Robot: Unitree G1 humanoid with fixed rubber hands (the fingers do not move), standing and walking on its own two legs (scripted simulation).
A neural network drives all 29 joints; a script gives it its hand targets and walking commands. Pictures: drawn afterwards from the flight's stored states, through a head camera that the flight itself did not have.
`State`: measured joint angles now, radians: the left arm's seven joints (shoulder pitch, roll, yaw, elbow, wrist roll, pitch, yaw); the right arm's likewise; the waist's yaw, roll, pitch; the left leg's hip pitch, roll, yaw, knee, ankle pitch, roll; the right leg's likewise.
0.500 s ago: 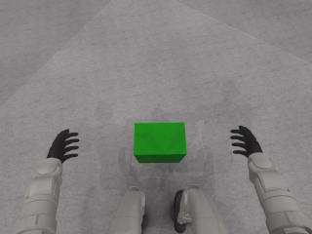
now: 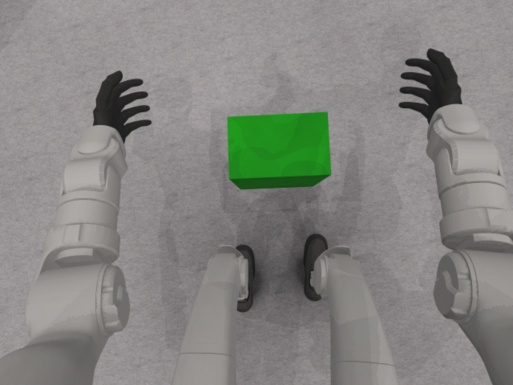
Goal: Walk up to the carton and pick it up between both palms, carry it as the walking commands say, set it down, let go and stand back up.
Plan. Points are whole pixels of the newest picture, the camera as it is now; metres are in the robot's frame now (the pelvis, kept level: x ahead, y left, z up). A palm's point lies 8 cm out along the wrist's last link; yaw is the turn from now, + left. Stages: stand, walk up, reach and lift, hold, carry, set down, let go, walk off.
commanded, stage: reach and lift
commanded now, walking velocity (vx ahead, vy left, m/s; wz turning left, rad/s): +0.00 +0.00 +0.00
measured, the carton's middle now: (276, 157) +0.49 +0.01 -0.51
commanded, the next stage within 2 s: none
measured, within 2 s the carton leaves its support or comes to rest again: neither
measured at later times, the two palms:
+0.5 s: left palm (133, 101) +0.50 +0.25 -0.14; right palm (410, 99) +0.52 -0.20 -0.15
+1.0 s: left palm (186, 126) +0.52 +0.22 -0.33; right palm (376, 129) +0.52 -0.21 -0.33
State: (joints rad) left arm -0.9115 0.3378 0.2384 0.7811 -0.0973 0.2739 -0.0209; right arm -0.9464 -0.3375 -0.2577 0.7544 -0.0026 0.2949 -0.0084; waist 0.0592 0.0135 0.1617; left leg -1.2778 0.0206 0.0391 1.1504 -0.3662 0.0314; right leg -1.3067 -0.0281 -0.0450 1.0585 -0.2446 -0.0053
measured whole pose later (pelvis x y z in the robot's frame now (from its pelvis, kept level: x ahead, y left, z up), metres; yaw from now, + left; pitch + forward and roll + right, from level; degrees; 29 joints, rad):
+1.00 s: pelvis -0.03 -0.02 -0.17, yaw +3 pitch +32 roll -2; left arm -1.39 0.45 0.17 0.75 -0.20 0.20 0.06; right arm -1.29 -0.41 -0.25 0.64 0.14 0.19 -0.09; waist 0.00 0.02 0.55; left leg -1.85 -0.03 -0.02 1.82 -0.53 0.00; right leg -1.88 0.00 0.00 1.75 -0.43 0.03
